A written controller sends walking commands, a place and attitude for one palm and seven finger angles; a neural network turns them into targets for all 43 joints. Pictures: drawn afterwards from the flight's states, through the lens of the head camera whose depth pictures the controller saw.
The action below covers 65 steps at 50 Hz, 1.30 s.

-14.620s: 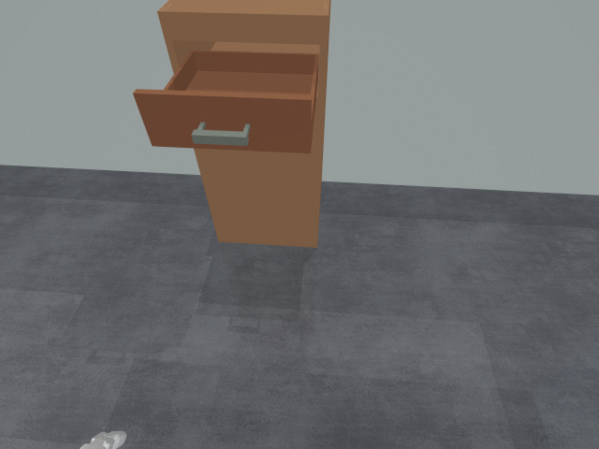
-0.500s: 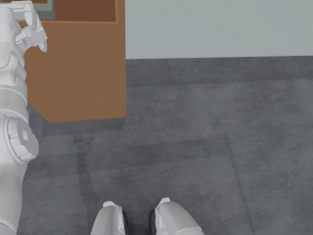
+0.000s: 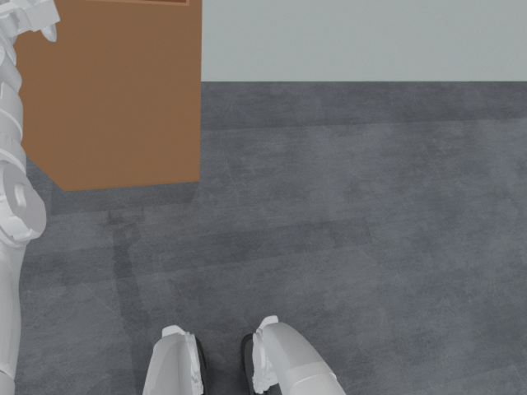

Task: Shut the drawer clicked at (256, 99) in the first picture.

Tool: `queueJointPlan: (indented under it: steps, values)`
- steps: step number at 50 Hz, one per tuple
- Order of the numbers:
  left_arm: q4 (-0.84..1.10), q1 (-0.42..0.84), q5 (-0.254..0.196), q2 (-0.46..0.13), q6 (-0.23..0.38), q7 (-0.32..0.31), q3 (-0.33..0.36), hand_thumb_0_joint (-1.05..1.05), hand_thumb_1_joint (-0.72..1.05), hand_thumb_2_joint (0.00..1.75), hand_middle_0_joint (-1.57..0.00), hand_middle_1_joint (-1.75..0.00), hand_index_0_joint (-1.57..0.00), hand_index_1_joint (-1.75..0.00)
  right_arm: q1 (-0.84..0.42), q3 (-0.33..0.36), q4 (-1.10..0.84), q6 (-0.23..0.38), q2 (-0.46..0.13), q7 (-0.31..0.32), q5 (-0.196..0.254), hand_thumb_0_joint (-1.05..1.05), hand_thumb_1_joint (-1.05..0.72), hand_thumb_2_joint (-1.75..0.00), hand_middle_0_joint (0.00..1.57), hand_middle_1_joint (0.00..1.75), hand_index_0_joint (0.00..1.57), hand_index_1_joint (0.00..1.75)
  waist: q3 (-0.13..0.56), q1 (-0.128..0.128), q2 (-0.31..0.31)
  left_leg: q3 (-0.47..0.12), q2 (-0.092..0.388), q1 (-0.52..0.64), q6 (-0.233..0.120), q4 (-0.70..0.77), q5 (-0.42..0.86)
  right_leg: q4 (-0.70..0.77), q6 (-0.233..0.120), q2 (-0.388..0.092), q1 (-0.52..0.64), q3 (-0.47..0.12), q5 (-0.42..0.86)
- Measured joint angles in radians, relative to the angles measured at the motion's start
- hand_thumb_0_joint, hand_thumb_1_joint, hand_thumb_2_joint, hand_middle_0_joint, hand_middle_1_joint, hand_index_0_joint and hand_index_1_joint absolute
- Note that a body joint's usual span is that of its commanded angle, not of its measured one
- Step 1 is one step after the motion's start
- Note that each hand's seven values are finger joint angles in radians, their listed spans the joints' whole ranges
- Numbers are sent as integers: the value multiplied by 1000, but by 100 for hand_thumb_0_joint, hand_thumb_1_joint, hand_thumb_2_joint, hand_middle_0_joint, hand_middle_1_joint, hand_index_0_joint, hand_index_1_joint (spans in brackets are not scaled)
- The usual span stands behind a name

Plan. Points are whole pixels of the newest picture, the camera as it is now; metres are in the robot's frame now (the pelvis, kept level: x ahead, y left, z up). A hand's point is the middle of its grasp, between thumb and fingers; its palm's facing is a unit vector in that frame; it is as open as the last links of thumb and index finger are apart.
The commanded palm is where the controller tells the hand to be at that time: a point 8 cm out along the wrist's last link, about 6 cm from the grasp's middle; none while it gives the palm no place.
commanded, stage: pull the fist back off the drawer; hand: left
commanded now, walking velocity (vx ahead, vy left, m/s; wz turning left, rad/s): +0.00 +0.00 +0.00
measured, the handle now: out of the picture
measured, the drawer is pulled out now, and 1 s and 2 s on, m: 0.00 0.00 0.00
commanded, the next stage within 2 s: draw the hand back to the body in 0.70 s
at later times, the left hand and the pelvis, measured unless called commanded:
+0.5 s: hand (51, 4) +0.60 +0.17 +0.11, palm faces +0.02 -1.00 -0.03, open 3.3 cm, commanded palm +0.59 +0.18 +0.11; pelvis +0.00 +0.00 +0.00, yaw -1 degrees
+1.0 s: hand (23, 25) +0.56 +0.19 +0.13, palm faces -0.01 -1.00 -0.06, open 3.3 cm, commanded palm +0.51 +0.22 +0.14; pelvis +0.07 -0.01 +0.05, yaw -2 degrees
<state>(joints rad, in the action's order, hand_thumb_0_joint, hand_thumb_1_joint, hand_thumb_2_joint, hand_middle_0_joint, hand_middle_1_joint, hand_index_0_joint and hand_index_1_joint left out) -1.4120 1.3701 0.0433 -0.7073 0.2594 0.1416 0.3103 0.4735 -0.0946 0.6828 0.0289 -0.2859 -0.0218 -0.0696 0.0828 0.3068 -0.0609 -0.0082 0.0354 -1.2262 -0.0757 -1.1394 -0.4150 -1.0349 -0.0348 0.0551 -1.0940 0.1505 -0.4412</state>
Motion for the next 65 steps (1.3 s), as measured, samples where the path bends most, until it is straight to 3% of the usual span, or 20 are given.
queueJointPlan:
  steps: [16,28,42,46,54,58,65]
  values:
    - [4,13,20,-20,-27,3,21,8,76,97,-140,-160,-140,-160,8,-7,-20,21,-1,-4,-2,0,-90,-90,20,30,20,30,-7,7,-6,0,6,-18,1,-11,5,-12,-3,5,-20,-1,6]
    - [94,-116,-19,27,-15,26,77,5,82,93,-140,-160,-140,-160,13,8,-43,-22,4,-20,11,0,-90,-90,20,30,20,30,-2,-24,-4,19,15,52,7,30,-6,27,-7,16,39,-24,2]
    - [199,-314,-70,99,40,61,131,2,87,90,-140,-160,-140,-160,-18,36,-68,-79,7,-21,30,0,-90,-90,20,30,20,30,18,-72,13,48,19,197,16,109,-38,100,-8,25,169,-61,-20]
    - [342,-452,-106,136,34,87,134,2,89,90,-139,-160,-140,-160,-19,53,-88,-102,11,-24,46,0,-90,-90,20,30,20,30,26,-98,15,61,18,262,18,153,-39,141,-7,26,227,-78,-17]
    - [700,-854,-233,296,-31,114,42,2,90,90,-139,-160,-140,-160,-37,68,-109,-93,14,-23,100,0,-90,-90,20,30,20,30,71,-197,7,37,-11,508,24,305,-3,277,6,27,454,-115,48]
    - [777,-935,-252,330,-41,81,-3,2,90,90,-140,-160,-140,-160,-104,70,-115,-71,14,-3,113,0,-90,-90,20,30,20,30,76,-215,15,28,-32,579,24,320,-35,309,3,10,542,-111,-12]
    - [989,-1123,-277,392,-95,98,-72,2,90,90,-140,-160,-140,-160,-198,77,-149,-31,10,14,119,0,-91,-90,20,30,20,30,47,-268,-10,19,-44,694,23,386,21,321,16,0,630,-105,70]
